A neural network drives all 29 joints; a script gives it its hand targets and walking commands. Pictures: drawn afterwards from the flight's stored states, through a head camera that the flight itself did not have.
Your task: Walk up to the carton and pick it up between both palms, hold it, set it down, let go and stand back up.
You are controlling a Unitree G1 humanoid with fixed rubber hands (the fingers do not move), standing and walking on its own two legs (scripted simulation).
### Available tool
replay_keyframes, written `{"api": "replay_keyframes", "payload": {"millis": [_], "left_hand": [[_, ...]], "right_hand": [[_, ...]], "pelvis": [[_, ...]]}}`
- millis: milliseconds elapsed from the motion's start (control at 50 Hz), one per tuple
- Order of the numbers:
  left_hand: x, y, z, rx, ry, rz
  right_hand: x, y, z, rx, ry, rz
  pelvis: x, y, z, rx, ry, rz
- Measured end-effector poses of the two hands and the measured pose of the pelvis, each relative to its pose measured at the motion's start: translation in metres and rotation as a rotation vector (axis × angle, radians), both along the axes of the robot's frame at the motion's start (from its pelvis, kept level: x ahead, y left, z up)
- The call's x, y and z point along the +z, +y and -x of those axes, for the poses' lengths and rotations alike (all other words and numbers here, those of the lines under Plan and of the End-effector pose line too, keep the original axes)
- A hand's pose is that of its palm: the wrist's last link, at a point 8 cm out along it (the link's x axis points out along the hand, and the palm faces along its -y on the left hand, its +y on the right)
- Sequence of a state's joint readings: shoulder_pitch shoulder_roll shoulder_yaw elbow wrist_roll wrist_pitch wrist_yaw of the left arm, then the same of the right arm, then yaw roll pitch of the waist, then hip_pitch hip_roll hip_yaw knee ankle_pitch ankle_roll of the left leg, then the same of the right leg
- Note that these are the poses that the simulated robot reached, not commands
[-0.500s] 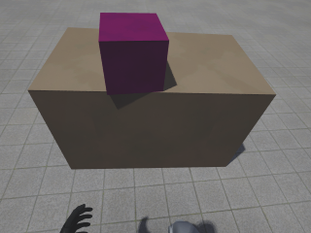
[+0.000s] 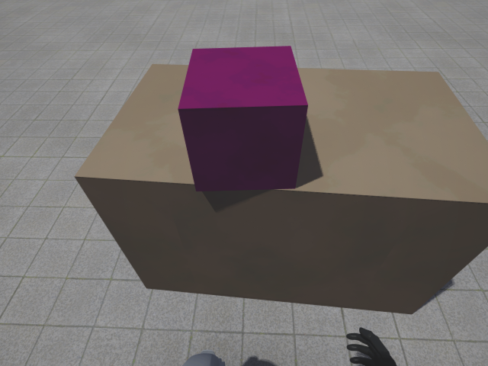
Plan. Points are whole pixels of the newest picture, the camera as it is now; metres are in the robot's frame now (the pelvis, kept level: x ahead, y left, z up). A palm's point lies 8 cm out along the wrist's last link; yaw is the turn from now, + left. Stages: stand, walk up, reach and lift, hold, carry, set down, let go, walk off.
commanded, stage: walk up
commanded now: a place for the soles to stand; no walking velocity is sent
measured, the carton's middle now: (243, 118) +0.67 +0.05 +0.05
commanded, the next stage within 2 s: none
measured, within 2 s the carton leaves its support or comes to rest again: neither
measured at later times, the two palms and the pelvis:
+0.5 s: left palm (150, 288) +0.30 +0.23 -0.12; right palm out of the picture +0.16 -0.19 -0.10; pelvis +0.12 +0.04 -0.01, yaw -3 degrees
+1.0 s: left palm (149, 301) +0.27 +0.22 -0.11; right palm (369, 326) +0.24 -0.20 -0.10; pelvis +0.11 +0.01 -0.01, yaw -2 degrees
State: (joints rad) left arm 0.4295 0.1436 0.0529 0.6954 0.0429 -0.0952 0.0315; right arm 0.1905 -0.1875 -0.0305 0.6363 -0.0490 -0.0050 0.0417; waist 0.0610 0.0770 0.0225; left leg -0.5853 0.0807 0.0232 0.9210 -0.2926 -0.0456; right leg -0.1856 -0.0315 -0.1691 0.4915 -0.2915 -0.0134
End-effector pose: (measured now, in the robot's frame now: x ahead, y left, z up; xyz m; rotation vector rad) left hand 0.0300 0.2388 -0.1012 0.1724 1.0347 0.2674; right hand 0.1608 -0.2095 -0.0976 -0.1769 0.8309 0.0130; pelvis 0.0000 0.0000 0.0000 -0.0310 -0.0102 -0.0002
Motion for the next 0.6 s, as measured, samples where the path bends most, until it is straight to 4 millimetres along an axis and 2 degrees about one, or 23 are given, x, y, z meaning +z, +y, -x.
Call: {"api": "replay_keyframes", "payload": {"millis": [40,100,140,180,220,300,360,420,460,520,600], "left_hand": [[-0.007,0.008,-0.005,0.014,0.022,0.016],[-0.022,0.023,-0.022,0.03,0.035,0.047],[-0.035,0.031,-0.039,0.021,0.045,0.072],[-0.043,0.035,-0.059,-0.013,0.056,0.096],[-0.044,0.036,-0.085,-0.064,0.058,0.105],[-0.036,0.034,-0.149,-0.154,-0.003,0.116],[-0.027,0.027,-0.195,-0.204,-0.06,0.119],[-0.02,0.014,-0.234,-0.23,-0.104,0.124],[-0.017,0.002,-0.253,-0.246,-0.127,0.131],[-0.016,-0.019,-0.276,-0.281,-0.15,0.135],[-0.014,-0.042,-0.293,-0.316,-0.164,0.12]], "right_hand": [[0.003,0.016,-0.022,0.024,-0.018,-0.009],[0.003,0.042,-0.049,0.05,-0.04,-0.007],[0.001,0.055,-0.062,0.042,-0.051,0.005],[0.0,0.061,-0.065,0.003,-0.062,0.014],[-0.001,0.06,-0.058,-0.07,-0.047,0.022],[0.001,0.045,-0.028,-0.198,0.034,0.064],[0.002,0.033,-0.005,-0.263,0.105,0.093],[0.001,0.025,0.007,-0.293,0.161,0.109],[-0.002,0.021,0.007,-0.301,0.183,0.108],[-0.011,0.013,-0.005,-0.306,0.181,0.087],[-0.026,0.0,-0.03,-0.301,0.149,0.044]], "pelvis": [[-0.002,0.006,-0.014,0.013,0.006,0.01],[-0.009,0.02,-0.038,0.029,0.012,0.025],[-0.016,0.029,-0.052,0.033,0.006,0.001],[-0.02,0.037,-0.063,0.019,0.0,-0.006],[-0.019,0.042,-0.073,0.011,-0.007,0.001],[-0.011,0.046,-0.091,-0.009,-0.018,-0.006],[-0.006,0.047,-0.102,-0.023,-0.018,-0.021],[-0.003,0.044,-0.11,-0.029,-0.008,-0.029],[-0.004,0.042,-0.114,-0.037,-0.001,-0.036],[-0.009,0.036,-0.119,-0.053,0.005,-0.051],[-0.016,0.028,-0.125,-0.075,-0.001,-0.028]]}}
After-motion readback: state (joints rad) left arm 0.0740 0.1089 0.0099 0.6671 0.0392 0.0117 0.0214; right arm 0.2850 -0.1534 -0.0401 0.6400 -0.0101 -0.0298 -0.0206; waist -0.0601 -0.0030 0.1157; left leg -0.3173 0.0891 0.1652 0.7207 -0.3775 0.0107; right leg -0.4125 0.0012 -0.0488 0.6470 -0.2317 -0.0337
